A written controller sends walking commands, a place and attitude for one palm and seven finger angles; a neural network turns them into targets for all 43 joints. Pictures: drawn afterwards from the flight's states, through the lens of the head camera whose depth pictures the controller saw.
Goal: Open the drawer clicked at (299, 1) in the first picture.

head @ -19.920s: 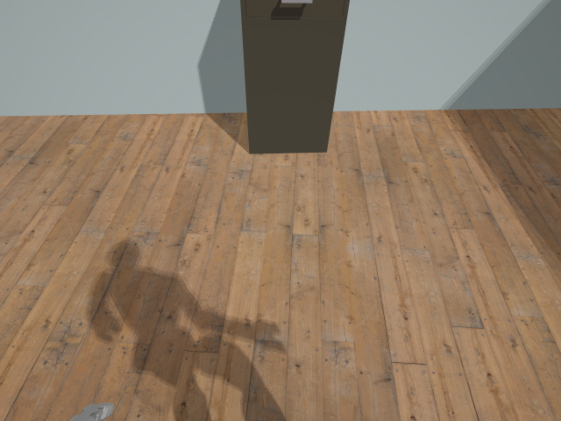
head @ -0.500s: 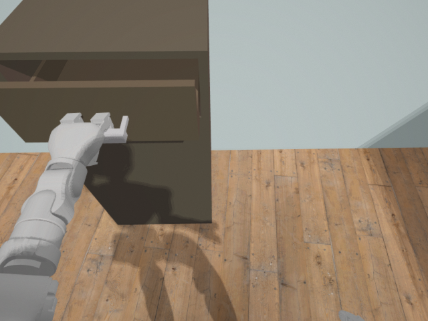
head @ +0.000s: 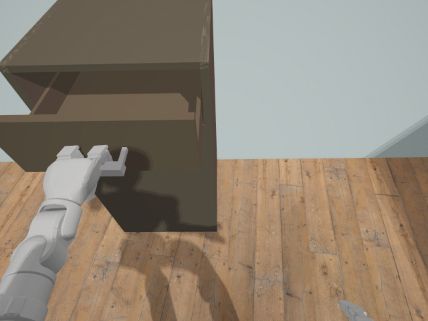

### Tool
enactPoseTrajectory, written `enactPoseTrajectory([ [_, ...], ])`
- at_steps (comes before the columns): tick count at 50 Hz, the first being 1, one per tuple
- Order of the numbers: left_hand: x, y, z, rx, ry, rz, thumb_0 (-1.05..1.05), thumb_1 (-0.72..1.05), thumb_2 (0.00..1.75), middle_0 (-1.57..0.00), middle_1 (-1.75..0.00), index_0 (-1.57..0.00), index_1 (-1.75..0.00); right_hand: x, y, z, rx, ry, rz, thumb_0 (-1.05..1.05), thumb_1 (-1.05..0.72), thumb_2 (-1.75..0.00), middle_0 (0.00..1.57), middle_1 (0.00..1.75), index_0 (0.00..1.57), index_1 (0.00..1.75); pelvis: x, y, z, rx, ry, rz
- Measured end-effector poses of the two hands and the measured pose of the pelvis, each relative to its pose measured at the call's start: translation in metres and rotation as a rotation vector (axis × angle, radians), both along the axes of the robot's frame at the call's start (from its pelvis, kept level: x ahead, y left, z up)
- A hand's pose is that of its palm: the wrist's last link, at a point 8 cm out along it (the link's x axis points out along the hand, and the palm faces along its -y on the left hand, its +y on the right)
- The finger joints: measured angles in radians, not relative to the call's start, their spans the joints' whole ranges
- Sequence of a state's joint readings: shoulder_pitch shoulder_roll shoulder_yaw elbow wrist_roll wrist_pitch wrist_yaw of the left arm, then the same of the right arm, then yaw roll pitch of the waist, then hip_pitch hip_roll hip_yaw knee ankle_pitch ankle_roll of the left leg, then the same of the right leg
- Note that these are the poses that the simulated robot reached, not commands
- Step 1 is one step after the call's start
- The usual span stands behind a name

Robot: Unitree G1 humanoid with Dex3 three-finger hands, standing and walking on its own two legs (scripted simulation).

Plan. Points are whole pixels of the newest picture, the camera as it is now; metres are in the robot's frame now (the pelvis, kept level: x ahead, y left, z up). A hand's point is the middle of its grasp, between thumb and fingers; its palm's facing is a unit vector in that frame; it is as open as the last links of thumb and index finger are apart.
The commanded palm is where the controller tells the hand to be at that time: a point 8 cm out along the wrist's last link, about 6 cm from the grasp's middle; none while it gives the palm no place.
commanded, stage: pull the drawer open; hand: left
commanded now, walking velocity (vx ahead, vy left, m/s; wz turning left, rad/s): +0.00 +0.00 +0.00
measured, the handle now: (95, 160) +0.40 +0.26 +0.06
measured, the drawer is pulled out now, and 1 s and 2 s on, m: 0.15 0.27 0.30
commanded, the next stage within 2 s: open the thumb to release the handle in 1.46 s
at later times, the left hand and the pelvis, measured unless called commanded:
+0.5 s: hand (77, 223) +0.28 +0.26 +0.04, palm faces +0.00 -0.04 -1.00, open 5.5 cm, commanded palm +0.25 +0.27 +0.09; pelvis +0.00 -0.01 +0.00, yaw +1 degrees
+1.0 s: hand (66, 253) +0.22 +0.26 +0.04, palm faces +0.00 -0.04 -1.00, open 5.5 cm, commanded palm +0.19 +0.27 +0.09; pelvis +0.00 -0.01 +0.00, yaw +1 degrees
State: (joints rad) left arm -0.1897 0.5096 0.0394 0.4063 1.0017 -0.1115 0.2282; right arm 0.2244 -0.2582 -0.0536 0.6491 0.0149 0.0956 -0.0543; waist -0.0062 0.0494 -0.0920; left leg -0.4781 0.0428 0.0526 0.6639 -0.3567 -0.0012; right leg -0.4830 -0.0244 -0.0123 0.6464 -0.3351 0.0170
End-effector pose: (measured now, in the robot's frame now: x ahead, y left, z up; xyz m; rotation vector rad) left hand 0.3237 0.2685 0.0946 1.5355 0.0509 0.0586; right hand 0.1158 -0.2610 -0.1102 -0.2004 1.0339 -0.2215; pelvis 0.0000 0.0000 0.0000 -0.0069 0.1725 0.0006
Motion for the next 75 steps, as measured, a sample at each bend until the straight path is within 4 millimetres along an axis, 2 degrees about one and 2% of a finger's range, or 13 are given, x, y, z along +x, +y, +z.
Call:
enactPoseTrajectory([
  [9, -0.025, -0.001, 0.0, 0.001, 0.003, 0.01, 0.0, 0.72, 0.83, -0.32, -1.35, -0.39, -1.35, 0.031, 0.006, 0.007, 0.009, -0.087, 0.045, 0.01, -0.91, -0.9, 0.2, 0.3, 0.2, 0.3, -0.001, -0.003, 0.001, 0.003, -0.019, 0.005],
  [18, -0.047, -0.003, 0.001, -0.002, 0.006, 0.018, 0.01, 0.72, 0.83, -0.32, -1.34, -0.4, -1.35, 0.046, 0.013, 0.01, 0.018, -0.12, 0.082, 0.01, -0.9, -0.9, 0.2, 0.3, 0.2, 0.3, -0.001, -0.006, 0.002, 0.005, -0.036, 0.009],
  [33, -0.089, -0.005, 0.0, -0.004, -0.004, 0.031, 0.01, 0.72, 0.84, -0.32, -1.34, -0.41, -1.35, 0.06, 0.02, 0.01, 0.031, -0.144, 0.128, 0.01, -0.9, -0.9, 0.2, 0.3, 0.2, 0.3, -0.001, -0.007, 0.001, 0.008, -0.053, 0.015],
  [62, -0.146, -0.008, 0.001, -0.005, 0.008, 0.048, 0.01, 0.72, 0.82, -0.32, -1.33, -0.42, -1.35, 0.081, 0.028, 0.015, 0.042, -0.198, 0.178, 0.01, -0.9, -0.9, 0.2, 0.3, 0.2, 0.3, -0.001, -0.009, -0.001, 0.008, -0.065, 0.012],
  [75, -0.147, -0.009, 0.002, -0.006, 0.014, 0.06, 0.02, 0.72, 0.8, -0.31, -1.33, -0.42, -1.35, 0.083, 0.033, 0.013, 0.062, -0.195, 0.172, 0.01, -0.9, -0.9, 0.2, 0.3, 0.2, 0.3, 0.007, -0.008, -0.003, 0.007, -0.05, 0.0],
])
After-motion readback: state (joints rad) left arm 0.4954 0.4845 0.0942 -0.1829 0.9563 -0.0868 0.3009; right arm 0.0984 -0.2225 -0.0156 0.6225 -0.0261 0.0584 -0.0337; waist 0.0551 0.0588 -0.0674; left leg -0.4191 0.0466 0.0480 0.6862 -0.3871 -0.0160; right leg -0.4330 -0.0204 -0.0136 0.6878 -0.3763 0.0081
